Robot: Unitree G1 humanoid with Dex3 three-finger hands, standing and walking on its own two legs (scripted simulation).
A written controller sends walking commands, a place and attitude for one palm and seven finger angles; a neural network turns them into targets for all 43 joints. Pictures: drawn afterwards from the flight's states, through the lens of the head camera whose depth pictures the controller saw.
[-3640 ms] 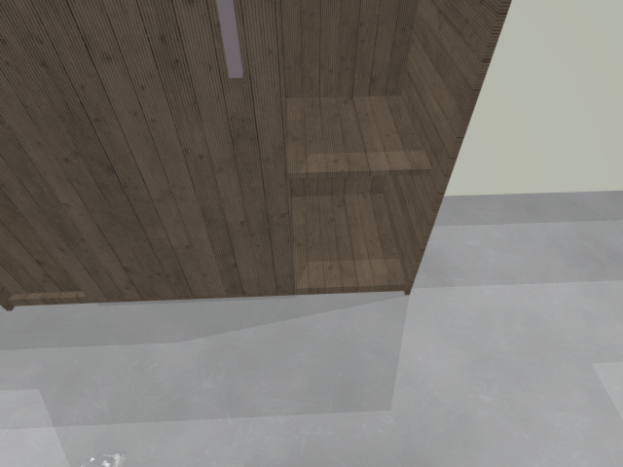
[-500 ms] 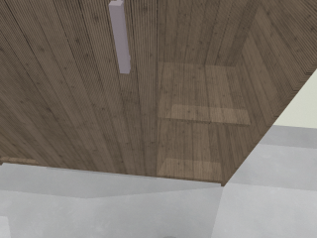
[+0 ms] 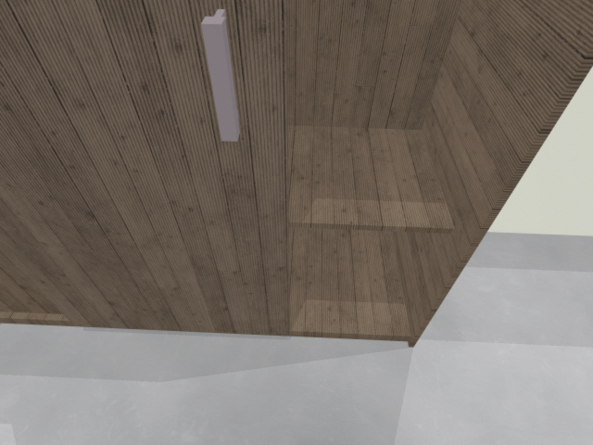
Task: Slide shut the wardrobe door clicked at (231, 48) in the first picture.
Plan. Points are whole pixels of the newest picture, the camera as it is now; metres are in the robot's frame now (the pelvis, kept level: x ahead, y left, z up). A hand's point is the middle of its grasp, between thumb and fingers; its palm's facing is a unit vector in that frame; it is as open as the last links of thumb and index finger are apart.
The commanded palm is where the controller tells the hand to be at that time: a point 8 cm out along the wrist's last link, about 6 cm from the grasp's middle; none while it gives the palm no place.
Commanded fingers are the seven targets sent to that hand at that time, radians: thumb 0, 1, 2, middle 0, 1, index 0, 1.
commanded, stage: come to a stop and stand still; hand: left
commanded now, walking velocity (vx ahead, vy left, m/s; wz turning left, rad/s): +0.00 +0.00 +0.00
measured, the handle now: (225, 78) +0.55 +0.14 +0.22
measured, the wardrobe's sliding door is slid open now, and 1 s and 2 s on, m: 0.42 0.42 0.42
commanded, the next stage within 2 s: look again from close up in 0.42 s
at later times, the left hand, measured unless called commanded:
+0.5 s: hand out of the picture +0.01 +0.16 -0.17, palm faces +0.03 -0.98 -0.21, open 7.4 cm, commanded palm none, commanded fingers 0.00 0.90 0.90 -0.20 -0.30 -0.20 -0.30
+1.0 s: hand out of the picture +0.01 +0.14 -0.17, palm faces +0.04 -0.98 -0.19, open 7.4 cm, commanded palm none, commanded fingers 0.00 0.90 0.90 -0.20 -0.30 -0.20 -0.30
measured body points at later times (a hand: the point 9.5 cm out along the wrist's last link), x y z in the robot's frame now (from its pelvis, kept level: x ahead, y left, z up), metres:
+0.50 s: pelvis +0.01 -0.01 +0.00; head +0.01 -0.02 +0.45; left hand +0.01 +0.21 -0.15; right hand +0.01 -0.23 -0.17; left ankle +0.00 +0.10 -0.74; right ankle +0.02 -0.13 -0.74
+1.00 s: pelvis +0.02 -0.02 +0.00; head +0.03 -0.03 +0.45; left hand +0.01 +0.19 -0.16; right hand +0.02 -0.23 -0.16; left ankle +0.00 +0.10 -0.74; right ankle +0.02 -0.13 -0.74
